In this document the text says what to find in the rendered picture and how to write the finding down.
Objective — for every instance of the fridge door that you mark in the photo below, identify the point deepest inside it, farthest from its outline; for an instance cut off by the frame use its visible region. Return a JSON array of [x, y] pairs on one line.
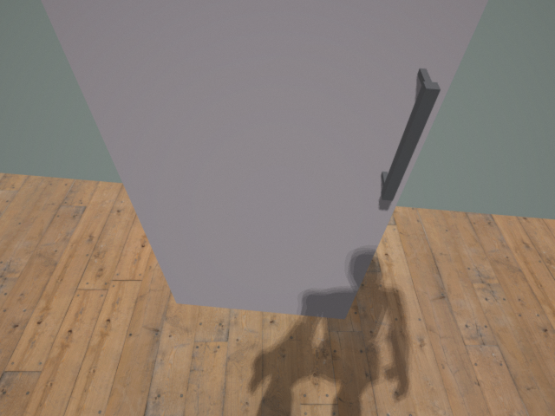
[[251, 135]]

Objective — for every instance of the handle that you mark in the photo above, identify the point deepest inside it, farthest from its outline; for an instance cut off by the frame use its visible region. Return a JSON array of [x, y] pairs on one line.
[[419, 116]]

